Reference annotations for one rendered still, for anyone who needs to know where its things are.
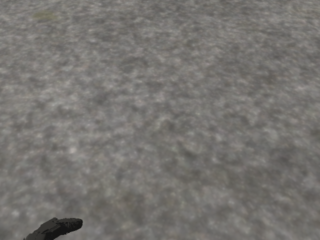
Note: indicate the left robot hand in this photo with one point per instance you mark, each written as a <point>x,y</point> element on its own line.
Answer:
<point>54,228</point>

